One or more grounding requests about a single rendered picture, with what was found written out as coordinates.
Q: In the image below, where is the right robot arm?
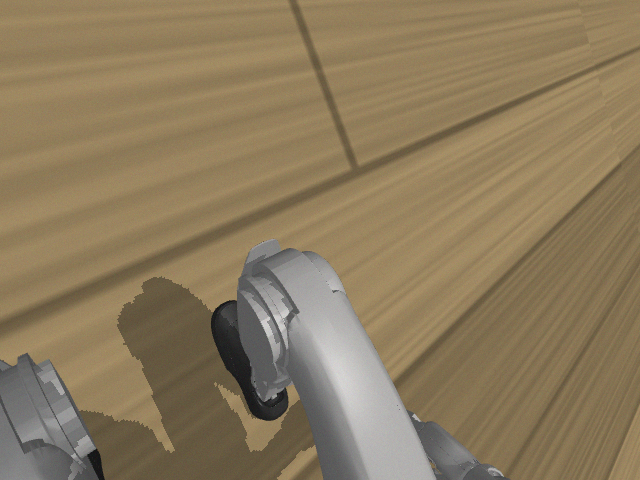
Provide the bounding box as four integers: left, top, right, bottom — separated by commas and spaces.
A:
463, 464, 511, 480

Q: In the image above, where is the right robot foot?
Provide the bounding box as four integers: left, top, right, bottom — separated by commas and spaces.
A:
211, 300, 288, 421

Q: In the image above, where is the right robot hand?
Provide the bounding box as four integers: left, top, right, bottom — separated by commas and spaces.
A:
407, 410, 481, 480

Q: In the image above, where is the left robot foot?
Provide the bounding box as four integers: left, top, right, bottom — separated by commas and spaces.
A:
87, 448, 105, 480

